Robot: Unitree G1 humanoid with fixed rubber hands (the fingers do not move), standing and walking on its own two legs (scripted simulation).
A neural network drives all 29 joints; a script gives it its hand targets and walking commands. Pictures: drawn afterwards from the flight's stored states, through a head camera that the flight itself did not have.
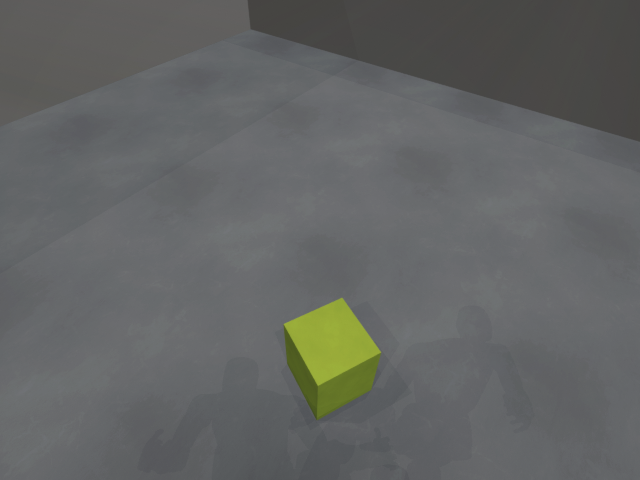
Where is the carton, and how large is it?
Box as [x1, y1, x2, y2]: [284, 298, 380, 419]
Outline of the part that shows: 342,298 284,324 287,363 316,419 370,389 380,354 378,348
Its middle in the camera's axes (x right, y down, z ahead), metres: +0.03 +0.35 +1.19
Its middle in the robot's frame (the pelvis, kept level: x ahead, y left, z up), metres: +0.62 +0.00 -0.63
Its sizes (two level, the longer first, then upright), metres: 0.210 0.200 0.250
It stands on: the floor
